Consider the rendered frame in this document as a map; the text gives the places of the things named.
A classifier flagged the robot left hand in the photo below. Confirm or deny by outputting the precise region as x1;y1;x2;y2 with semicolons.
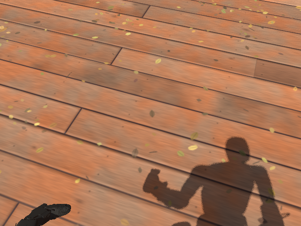
15;203;71;226

